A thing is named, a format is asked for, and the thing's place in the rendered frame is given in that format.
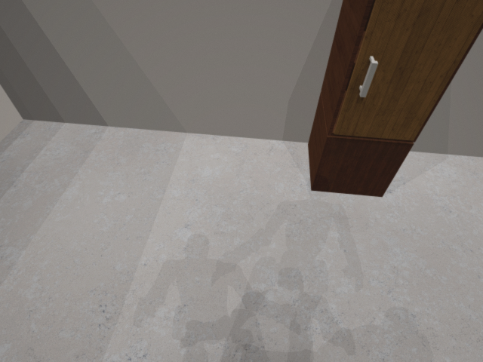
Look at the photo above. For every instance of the cupboard door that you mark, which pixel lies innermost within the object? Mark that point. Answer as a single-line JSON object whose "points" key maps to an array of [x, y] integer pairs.
{"points": [[418, 44]]}

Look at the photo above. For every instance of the handle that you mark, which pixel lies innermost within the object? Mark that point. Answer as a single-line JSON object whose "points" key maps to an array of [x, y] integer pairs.
{"points": [[368, 78]]}

